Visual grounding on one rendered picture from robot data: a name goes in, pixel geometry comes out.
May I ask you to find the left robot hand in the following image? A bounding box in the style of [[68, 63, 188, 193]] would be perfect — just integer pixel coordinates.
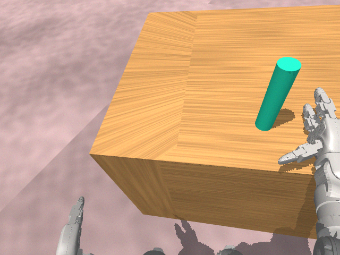
[[56, 196, 94, 255]]

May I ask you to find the can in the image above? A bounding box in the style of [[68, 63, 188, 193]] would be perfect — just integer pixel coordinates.
[[255, 57, 301, 131]]

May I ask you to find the right robot hand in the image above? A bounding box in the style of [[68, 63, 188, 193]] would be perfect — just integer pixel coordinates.
[[278, 87, 340, 165]]

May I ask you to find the right robot arm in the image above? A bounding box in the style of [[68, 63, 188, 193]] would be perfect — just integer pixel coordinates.
[[313, 152, 340, 255]]

